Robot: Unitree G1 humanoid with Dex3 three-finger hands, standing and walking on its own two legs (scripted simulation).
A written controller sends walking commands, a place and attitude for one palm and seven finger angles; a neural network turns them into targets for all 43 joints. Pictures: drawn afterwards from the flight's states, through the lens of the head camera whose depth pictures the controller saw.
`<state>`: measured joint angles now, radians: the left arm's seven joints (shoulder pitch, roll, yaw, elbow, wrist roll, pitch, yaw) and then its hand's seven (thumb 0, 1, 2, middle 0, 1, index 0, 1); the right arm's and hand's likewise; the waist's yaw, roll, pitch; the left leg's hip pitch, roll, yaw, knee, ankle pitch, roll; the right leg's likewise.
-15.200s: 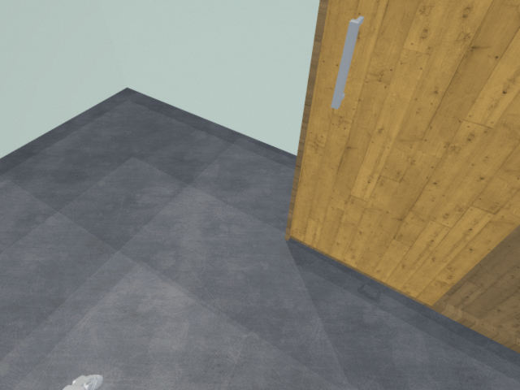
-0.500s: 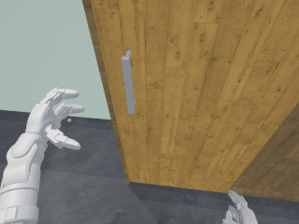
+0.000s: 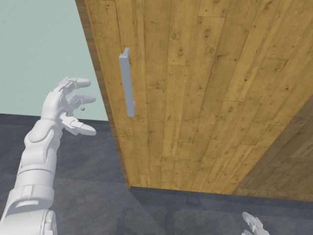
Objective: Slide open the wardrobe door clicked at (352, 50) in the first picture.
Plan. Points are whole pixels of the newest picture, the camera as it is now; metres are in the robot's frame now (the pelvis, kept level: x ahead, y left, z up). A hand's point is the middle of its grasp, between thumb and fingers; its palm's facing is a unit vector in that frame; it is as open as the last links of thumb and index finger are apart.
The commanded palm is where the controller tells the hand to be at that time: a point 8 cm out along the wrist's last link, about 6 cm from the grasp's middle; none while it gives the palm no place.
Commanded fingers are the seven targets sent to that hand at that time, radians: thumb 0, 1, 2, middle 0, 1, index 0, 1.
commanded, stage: move the hooked fingers beside the handle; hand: left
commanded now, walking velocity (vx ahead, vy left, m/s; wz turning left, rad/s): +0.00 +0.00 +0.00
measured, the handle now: (129, 85) +0.49 +0.10 +0.13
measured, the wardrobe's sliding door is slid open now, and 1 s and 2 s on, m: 0.00 0.00 0.00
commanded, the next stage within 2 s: feel for the door with the fingertips in 1.36 s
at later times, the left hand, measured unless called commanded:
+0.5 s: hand (101, 97) +0.43 +0.17 +0.14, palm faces -0.05 -1.00 +0.01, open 14.0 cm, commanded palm +0.41 +0.22 +0.13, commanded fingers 0.00 -0.50 0.30 -0.30 -1.20 -0.30 -1.20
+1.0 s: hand (105, 97) +0.43 +0.16 +0.13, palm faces -0.03 -1.00 +0.00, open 14.0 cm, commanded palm +0.41 +0.21 +0.13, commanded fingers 0.00 -0.50 0.30 -0.30 -1.20 -0.30 -1.20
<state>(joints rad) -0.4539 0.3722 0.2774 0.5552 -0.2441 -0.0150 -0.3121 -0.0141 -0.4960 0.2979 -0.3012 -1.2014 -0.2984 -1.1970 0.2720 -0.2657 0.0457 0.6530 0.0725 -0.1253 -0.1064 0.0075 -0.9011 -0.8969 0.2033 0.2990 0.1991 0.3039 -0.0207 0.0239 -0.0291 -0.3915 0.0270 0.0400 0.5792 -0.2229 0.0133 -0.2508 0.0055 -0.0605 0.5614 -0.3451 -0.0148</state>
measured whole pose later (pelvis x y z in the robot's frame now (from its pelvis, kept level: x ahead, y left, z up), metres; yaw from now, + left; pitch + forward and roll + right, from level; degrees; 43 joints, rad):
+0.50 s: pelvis +0.00 +0.00 +0.00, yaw -1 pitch +4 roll -1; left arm -0.63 0.34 0.24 0.76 -0.20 -0.10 -0.23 -0.01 -0.50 0.30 -0.30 -1.20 -0.30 -1.20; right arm 0.32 -0.27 0.02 0.67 0.07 -0.07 -0.08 0.01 -0.90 -0.90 0.20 0.30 0.20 0.30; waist -0.05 0.02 -0.05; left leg -0.46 0.03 0.05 0.63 -0.25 0.01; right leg -0.32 0.01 -0.05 0.61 -0.37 -0.02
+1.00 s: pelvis +0.00 -0.01 -0.01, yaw -1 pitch +5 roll -1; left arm -0.61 0.34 0.25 0.78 -0.20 -0.14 -0.21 -0.01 -0.50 0.30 -0.30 -1.20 -0.30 -1.20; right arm 0.34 -0.27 0.01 0.67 0.07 -0.03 -0.07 0.01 -0.90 -0.90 0.20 0.30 0.20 0.30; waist -0.06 0.03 -0.06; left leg -0.46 0.05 0.05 0.64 -0.26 0.00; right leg -0.33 0.02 -0.05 0.62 -0.38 -0.03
